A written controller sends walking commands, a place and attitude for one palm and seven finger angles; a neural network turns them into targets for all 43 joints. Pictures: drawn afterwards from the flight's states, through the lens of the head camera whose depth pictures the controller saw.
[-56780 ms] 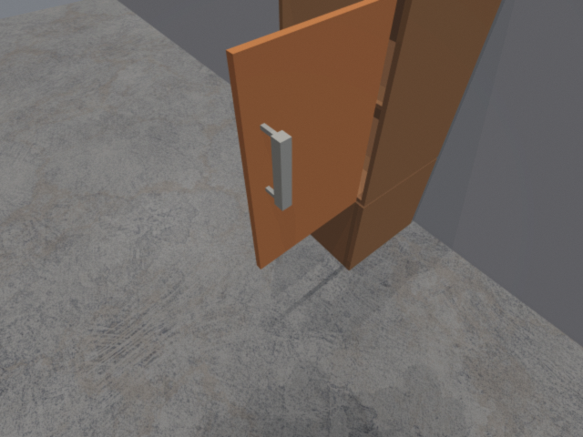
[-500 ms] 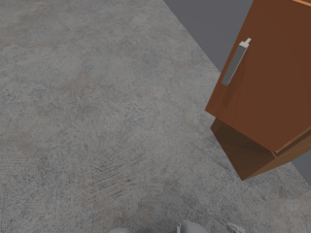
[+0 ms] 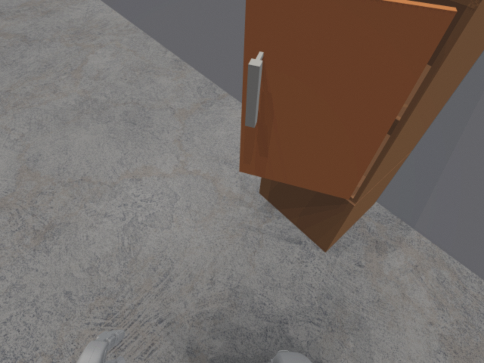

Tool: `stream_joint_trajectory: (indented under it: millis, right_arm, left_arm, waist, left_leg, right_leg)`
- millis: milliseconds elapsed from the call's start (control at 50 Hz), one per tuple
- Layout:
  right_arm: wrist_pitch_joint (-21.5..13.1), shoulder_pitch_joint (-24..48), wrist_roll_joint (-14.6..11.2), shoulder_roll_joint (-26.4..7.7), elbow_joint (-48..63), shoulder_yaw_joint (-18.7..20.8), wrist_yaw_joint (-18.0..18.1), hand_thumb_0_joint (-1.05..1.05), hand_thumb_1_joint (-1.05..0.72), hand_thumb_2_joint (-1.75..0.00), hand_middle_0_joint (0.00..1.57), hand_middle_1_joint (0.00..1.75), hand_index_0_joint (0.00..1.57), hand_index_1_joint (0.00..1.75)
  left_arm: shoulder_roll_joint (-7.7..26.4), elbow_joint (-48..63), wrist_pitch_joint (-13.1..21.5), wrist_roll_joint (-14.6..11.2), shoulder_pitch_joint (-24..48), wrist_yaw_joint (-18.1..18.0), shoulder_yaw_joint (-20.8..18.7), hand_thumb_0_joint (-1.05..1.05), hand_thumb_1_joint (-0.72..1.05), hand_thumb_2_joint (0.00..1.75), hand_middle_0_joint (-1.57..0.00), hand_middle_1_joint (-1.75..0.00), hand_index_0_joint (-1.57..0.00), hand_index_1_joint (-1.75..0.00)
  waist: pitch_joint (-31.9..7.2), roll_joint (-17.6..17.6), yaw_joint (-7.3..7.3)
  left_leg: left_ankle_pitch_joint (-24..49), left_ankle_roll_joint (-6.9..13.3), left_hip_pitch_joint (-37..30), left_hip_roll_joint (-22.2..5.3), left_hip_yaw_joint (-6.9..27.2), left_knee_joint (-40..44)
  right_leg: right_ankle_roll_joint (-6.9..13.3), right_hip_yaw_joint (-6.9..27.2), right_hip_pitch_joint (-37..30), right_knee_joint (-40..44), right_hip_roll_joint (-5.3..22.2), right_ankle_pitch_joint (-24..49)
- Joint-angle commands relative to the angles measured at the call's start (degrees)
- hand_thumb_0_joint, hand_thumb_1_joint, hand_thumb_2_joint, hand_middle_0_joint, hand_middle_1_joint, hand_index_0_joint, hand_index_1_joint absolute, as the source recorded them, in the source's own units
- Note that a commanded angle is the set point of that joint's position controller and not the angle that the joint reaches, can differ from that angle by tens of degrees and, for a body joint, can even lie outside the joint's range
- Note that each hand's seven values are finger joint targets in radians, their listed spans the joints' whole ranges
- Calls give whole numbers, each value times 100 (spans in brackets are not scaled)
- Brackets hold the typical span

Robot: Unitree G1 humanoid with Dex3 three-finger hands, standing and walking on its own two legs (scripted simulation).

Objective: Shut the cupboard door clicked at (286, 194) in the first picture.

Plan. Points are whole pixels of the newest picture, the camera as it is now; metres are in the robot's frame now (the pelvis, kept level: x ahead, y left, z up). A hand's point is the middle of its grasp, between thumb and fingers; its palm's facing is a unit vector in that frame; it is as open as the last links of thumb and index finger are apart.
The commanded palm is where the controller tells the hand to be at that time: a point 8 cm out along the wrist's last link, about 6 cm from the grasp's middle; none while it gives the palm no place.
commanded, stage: turn to face it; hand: left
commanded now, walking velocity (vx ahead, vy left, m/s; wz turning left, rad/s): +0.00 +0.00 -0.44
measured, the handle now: (255, 90) +0.71 -0.01 +0.03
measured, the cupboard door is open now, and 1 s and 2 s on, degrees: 31 31 31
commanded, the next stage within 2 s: take the last steps up to it in 0.40 s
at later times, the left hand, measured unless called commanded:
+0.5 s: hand out of the picture +0.12 +0.19 -0.17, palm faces -0.15 -0.97 -0.21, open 7.4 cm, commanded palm none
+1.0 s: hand out of the picture +0.12 +0.14 -0.16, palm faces -0.21 -0.96 -0.16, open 7.4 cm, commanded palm none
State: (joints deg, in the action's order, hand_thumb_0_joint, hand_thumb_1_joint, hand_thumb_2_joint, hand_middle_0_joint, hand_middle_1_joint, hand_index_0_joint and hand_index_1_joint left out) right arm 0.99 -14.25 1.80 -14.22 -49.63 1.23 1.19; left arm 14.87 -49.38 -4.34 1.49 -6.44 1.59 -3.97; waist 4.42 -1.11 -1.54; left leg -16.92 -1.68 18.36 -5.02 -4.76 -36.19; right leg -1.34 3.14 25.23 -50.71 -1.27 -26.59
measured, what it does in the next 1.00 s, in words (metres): steps on the spot: left foot, then right foot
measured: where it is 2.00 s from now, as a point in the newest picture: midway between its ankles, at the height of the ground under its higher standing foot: outside the picture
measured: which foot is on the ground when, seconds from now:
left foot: down 0.00-0.16, up 0.18-0.42, down 0.44-0.74, up 0.76-1.00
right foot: down 0.00-0.44, up 0.46-0.72, down 0.74-1.00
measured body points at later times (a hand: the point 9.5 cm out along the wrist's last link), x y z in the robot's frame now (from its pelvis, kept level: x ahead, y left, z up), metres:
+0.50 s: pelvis +0.02 +0.01 +0.00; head +0.06 +0.01 +0.45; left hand +0.12 +0.24 -0.15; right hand +0.04 -0.25 -0.13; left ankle +0.04 +0.12 -0.73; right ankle -0.01 -0.12 -0.71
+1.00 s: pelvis +0.09 -0.03 +0.01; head +0.11 -0.02 +0.46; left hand +0.13 +0.19 -0.15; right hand +0.05 -0.28 -0.13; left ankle +0.17 +0.07 -0.71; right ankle -0.01 -0.12 -0.72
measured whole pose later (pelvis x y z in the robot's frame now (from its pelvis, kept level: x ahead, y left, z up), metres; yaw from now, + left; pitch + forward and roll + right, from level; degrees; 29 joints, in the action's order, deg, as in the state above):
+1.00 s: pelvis +0.09 -0.03 +0.01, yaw -15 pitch -1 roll +0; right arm -0.2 -15.7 1.4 -11.5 -57.4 1.9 -0.2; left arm 9.2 -62.1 1.0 1.6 -19.1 0.3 -2.7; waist 2.3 -0.8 -0.5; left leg -17.2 -0.8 21.7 -4.1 -5.7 -37.9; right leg 1.1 -2.3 4.1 -25.3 -0.3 -20.2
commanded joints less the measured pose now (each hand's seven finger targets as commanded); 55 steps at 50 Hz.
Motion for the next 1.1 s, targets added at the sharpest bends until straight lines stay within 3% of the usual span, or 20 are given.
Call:
stream_joint_trajectory:
  millis: [0,100,140,220,320,380,420,440,520,600,660,680,720,740,840,960,980,1000,1020,1080]
  right_arm:
    - [-107,60,58,-1105,372,259,86,0,-90,-90,20,30,20,30]
    - [-15,-109,-70,-1056,237,347,44,0,-90,-90,20,30,20,30]
    - [45,322,-127,-489,571,249,8,0,-90,-90,20,30,20,30]
    - [99,101,-105,-474,186,262,33,0,-90,-90,20,30,20,30]
    - [60,-7,-138,-203,42,197,45,0,-90,-90,20,30,20,30]
    - [-43,-468,-132,-300,-161,194,84,0,-90,-90,20,30,20,30]
    - [-94,-441,-25,-1077,-92,307,135,0,-90,-90,20,30,20,30]
    - [-81,-407,11,-1033,-87,300,160,0,-90,-90,20,30,20,30]
    - [-113,-112,46,-699,-138,178,178,0,-90,-90,20,30,20,30]
    - [-85,-338,48,-841,-337,260,112,0,-90,-90,20,30,20,30]
    - [-73,-237,-2,-825,-432,292,65,0,-90,-90,20,30,20,30]
    - [-88,-203,-34,-686,-427,272,36,0,-90,-90,20,30,20,30]
    - [-130,275,-82,-206,-80,154,-59,0,-90,-90,20,30,20,30]
    - [-122,632,-37,-369,-43,197,-43,0,-90,-90,20,30,20,30]
    - [-148,156,-42,-54,-357,179,-152,0,-90,-90,20,30,20,30]
    - [-312,-616,-41,-11,-686,123,-115,0,-90,-90,20,30,20,30]
    - [-375,-1053,-17,-273,-853,174,-79,0,-90,-90,20,30,20,30]
    - [-388,-1571,48,-801,-983,300,-24,0,-90,-90,20,30,20,30]
    - [-329,-1952,79,-1067,-955,332,32,0,-90,-90,20,30,20,30]
    - [-299,-1050,36,-571,-740,185,57,0,-90,-90,20,30,20,30]
  left_arm:
    - [424,584,149,-23,219,94,-125,0,90,90,-20,-30,-20,-30]
    - [524,269,293,-56,-612,23,-122,0,90,90,-20,-30,-20,-30]
    - [1375,83,350,-19,-1127,-124,-279,0,90,90,-20,-30,-20,-30]
    - [793,242,296,21,-176,-276,-185,0,90,90,-20,-30,-20,-30]
    - [827,36,297,27,-449,-267,-226,0,90,90,-20,-30,-20,-30]
    - [615,-8,252,-52,-304,-249,-184,0,90,90,-20,-30,-20,-30]
    - [140,59,225,-96,-611,-181,-93,0,90,90,-20,-30,-20,-30]
    - [260,109,215,-39,-355,-166,-98,0,90,90,-20,-30,-20,-30]
    - [131,-96,198,-43,-329,-86,-85,0,90,90,-20,-30,-20,-30]
    - [34,-162,270,-7,-209,16,4,0,90,90,-20,-30,-20,-30]
    - [24,-388,342,10,-697,50,-30,0,90,90,-20,-30,-20,-30]
    - [178,-507,396,15,-1030,23,-71,0,90,90,-20,-30,-20,-30]
    - [1022,-726,478,13,-1710,-104,-223,0,90,90,-20,-30,-20,-30]
    - [809,-752,526,-10,-1767,-171,-200,0,90,90,-20,-30,-20,-30]
    - [401,-695,654,18,-1074,-224,-68,0,90,90,-20,-30,-20,-30]
    - [306,-967,637,-56,-1098,-181,-58,0,90,90,-20,-30,-20,-30]
    - [113,-967,613,-68,-1178,-161,-15,0,90,90,-20,-30,-20,-30]
    - [-161,-896,595,-70,-1346,-141,33,0,90,90,-20,-30,-20,-30]
    - [-159,-706,623,-77,-1124,-132,74,0,90,90,-20,-30,-20,-30]
    - [-114,-662,550,-3,-624,-95,40,0,90,90,-20,-30,-20,-30]
  waist:
    - [-282,1418,89]
    - [-867,789,276]
    - [-796,-1187,560]
    - [-543,-831,55]
    - [-790,-693,142]
    - [-825,-464,-101]
    - [-785,1581,-5]
    - [-459,1275,-101]
    - [-498,1176,77]
    - [-413,1145,-91]
    - [-233,815,146]
    - [-249,359,297]
    - [-125,-1323,675]
    - [150,-1222,708]
    - [105,-494,117]
    - [-134,-283,-169]
    - [-294,386,-300]
    - [-457,1585,-414]
    - [-521,1611,-551]
    - [258,1284,-212]
  left_leg:
    - [1932,903,-449,-1443,914,1623]
    - [1795,276,-326,-937,28,58]
    - [-1980,-174,1430,94,-190,-2050]
    - [-996,-119,1233,-100,509,-2700]
    - [-743,-96,437,237,210,-790]
    - [533,20,-930,151,302,1141]
    - [1367,935,-1222,-1717,2171,1816]
    - [1556,1271,-849,-1925,2344,1996]
    - [2734,1091,-1118,-1306,1181,1640]
    - [538,1006,-1052,-1228,1125,1812]
    - [-830,710,-210,-960,769,1508]
    - [-1095,518,236,-655,455,984]
    - [-1981,86,1932,268,-332,-1298]
    - [-1656,132,2163,95,229,-2045]
    - [-655,72,1286,-82,163,-1671]
    - [564,89,-812,266,-260,697]
    - [571,232,-1581,-45,283,1050]
    - [250,760,-2232,-1264,1920,1536]
    - [-132,1335,-2158,-2082,3149,2206]
    - [-815,1256,-475,-1729,2392,2638]
  right_leg:
    - [-89,-448,213,-445,234,-328]
    - [128,-587,-1849,2636,116,1821]
    - [1234,2018,-2310,3275,2335,3828]
    - [1273,1221,-1416,3115,1583,2829]
    - [1182,1127,-1616,2768,1367,3506]
    - [663,965,-843,2334,952,2711]
    - [92,-121,16,1033,-27,256]
    - [59,-139,152,108,-59,-478]
    - [-10,-204,171,-369,183,-198]
    - [89,-679,-347,855,71,-92]
    - [158,-858,-1543,2287,-98,840]
    - [263,-473,-2117,2846,125,766]
    - [1320,2289,-2789,4126,2090,-578]
    - [1597,2622,-2445,4198,2116,-348]
    - [1391,845,-1670,3850,1585,1354]
    - [909,155,-1045,3012,1037,1296]
    - [710,-51,-552,2148,698,1154]
    - [437,-567,361,821,133,153]
    - [370,-662,785,-432,-109,-804]
    - [352,-213,779,-1284,544,-138]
